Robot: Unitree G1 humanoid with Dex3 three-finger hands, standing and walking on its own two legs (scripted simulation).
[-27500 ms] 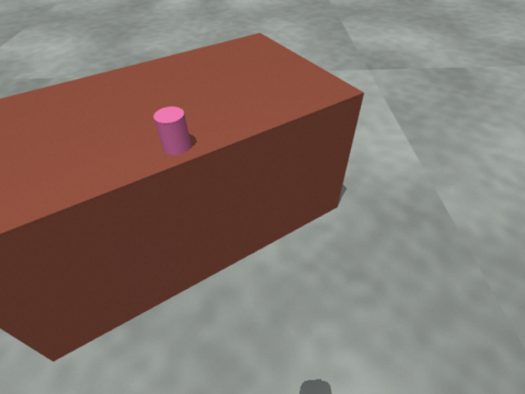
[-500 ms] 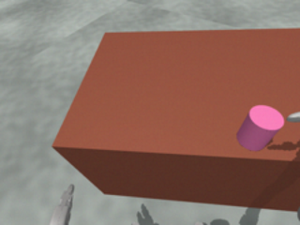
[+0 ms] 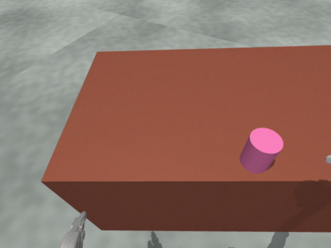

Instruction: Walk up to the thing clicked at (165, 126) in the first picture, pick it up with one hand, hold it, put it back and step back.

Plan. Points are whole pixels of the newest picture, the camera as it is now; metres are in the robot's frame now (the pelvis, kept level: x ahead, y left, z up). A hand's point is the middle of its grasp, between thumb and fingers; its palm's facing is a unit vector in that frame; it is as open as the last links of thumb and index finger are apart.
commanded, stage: sink last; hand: right
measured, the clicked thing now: (259, 151) +0.40 -0.25 -0.04
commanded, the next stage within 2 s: home in 0.84 s
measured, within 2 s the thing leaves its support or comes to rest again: neither
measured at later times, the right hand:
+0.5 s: hand (312, 231) +0.17 -0.23 +0.08, palm faces +0.34 +0.86 -0.39, open 17.3 cm
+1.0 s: hand (325, 240) +0.15 -0.25 +0.07, palm faces +0.39 +0.81 -0.43, open 17.4 cm
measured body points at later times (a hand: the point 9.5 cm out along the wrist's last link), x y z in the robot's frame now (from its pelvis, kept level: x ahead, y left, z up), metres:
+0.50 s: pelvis -0.01 +0.02 +0.00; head -0.01 +0.05 +0.45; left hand +0.17 +0.27 -0.06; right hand +0.14 -0.28 +0.10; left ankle -0.01 +0.16 -0.71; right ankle +0.01 -0.12 -0.71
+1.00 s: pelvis -0.02 +0.03 +0.00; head -0.02 +0.05 +0.45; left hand +0.15 +0.29 -0.05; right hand +0.13 -0.29 +0.09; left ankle -0.01 +0.16 -0.71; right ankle +0.01 -0.12 -0.71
